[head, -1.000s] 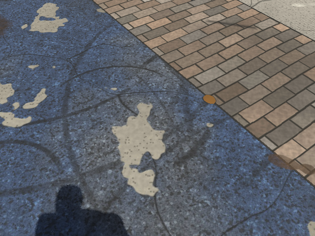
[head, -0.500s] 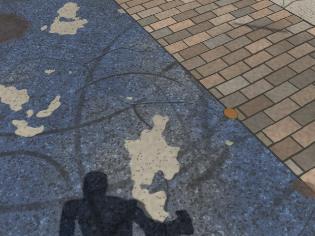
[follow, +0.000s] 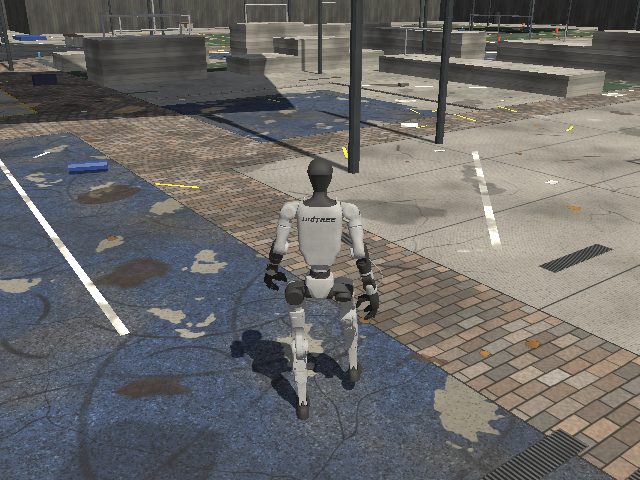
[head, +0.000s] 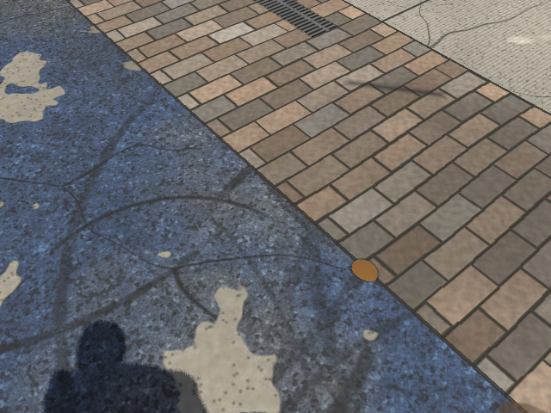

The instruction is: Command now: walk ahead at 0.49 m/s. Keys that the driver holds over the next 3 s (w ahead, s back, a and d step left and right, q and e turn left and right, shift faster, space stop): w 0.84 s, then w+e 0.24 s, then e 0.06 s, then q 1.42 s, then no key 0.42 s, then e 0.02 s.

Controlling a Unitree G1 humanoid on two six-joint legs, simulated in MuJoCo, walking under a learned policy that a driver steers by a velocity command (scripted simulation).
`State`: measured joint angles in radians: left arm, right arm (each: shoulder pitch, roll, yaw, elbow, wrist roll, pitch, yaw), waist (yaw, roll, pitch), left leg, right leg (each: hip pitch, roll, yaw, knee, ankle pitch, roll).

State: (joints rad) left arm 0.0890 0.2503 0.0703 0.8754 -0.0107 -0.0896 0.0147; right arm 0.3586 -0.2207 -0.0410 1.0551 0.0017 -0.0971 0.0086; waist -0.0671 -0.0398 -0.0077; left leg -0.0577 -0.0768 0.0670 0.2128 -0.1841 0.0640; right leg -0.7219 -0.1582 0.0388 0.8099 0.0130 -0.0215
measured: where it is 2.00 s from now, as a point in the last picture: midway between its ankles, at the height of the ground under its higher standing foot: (282, 294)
